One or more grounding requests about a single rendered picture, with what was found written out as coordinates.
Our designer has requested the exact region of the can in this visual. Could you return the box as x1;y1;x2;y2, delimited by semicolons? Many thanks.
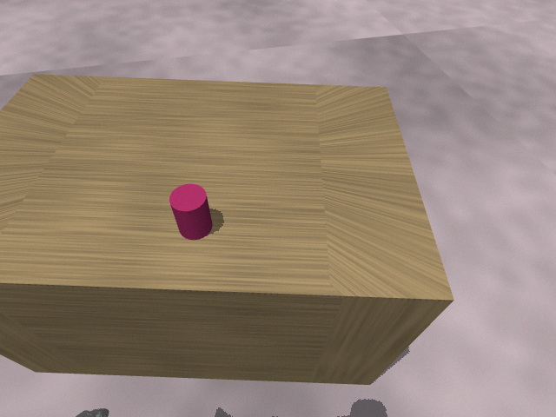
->
169;184;213;240

